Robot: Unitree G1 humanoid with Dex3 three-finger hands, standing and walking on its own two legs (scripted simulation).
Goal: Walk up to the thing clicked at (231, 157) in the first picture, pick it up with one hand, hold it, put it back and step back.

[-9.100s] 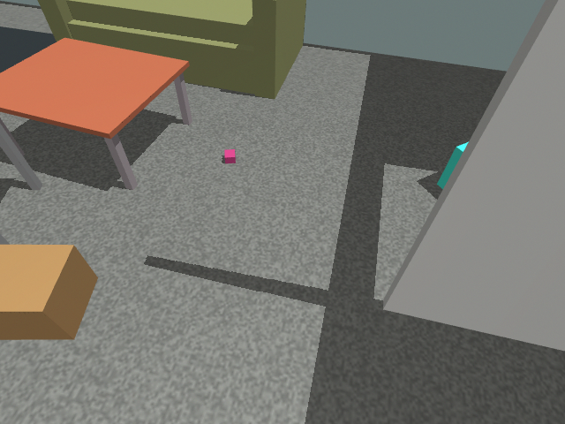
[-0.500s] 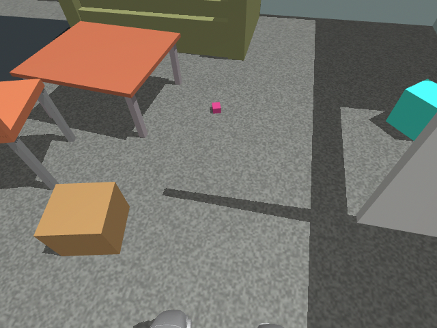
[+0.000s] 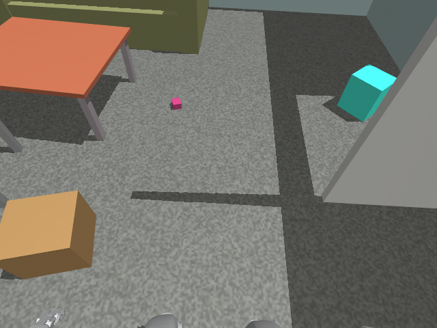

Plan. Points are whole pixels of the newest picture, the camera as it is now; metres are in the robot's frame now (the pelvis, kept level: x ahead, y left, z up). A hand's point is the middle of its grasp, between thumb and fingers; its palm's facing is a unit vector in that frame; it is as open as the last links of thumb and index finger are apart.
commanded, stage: walk up
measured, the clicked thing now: (176, 103) +1.51 +0.26 -0.72
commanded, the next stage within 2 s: stand in 0.98 s
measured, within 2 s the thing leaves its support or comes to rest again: neither
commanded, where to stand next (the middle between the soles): +0.09 +0.00 m, yaw +0 degrees
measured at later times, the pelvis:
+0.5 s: pelvis +0.01 +0.01 +0.03, yaw -3 degrees
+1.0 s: pelvis +0.02 +0.02 +0.04, yaw -6 degrees
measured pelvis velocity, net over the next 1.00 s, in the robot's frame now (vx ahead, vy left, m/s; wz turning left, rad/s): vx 0.02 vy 0.02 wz -0.10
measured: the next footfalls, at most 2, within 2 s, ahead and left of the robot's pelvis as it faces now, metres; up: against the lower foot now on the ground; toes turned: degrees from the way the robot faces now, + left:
none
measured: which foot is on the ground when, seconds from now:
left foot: down 0.00-1.00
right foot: down 0.00-1.00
